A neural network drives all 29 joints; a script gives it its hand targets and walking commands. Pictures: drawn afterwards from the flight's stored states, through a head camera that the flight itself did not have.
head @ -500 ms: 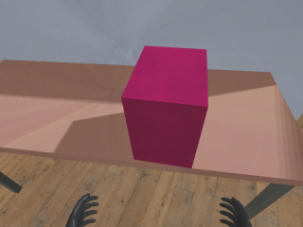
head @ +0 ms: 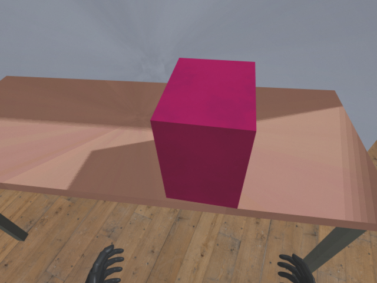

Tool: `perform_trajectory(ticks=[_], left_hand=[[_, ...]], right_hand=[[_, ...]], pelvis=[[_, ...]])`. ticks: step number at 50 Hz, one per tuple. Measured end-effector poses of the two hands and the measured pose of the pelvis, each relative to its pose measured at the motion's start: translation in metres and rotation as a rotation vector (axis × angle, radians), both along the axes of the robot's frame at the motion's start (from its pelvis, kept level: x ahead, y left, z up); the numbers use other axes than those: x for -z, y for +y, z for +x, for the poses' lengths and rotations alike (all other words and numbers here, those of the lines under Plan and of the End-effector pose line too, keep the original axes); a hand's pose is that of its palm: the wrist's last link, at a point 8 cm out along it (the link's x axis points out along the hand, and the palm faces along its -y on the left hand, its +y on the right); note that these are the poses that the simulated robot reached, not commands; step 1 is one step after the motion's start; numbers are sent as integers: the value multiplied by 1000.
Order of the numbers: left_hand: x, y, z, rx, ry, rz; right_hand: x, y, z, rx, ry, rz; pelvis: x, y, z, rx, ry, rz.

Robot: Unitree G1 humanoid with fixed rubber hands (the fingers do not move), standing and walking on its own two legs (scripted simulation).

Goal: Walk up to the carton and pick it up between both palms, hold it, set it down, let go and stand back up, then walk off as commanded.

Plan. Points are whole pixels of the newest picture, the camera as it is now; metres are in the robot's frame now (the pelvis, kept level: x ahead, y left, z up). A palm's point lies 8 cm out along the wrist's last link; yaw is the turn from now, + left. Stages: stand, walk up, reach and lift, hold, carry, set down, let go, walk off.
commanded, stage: let go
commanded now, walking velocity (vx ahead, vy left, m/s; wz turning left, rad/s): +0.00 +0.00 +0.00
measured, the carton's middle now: (208, 133) +0.49 +0.00 +0.05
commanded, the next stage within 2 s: stand in 0.34 s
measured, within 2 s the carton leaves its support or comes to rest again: neither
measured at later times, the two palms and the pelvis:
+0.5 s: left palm out of the picture +0.13 +0.26 -0.07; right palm out of the picture +0.13 -0.23 -0.10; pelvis +0.00 +0.00 +0.00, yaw +0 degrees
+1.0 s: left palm out of the picture +0.11 +0.29 -0.08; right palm out of the picture +0.11 -0.27 -0.11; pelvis +0.00 -0.01 +0.00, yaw +0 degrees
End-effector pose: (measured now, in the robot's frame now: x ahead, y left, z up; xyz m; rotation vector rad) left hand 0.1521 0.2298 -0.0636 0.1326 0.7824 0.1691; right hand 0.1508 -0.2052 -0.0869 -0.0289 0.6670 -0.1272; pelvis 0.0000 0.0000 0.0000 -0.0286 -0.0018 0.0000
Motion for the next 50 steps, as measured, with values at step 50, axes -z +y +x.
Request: perform_trajectory(ticks=[50], left_hand=[[13,58,-44,26,148,186]], right_hand=[[25,-65,-41,19,317,-133]], pelvis=[[2,-6,0,-5,-1,17]])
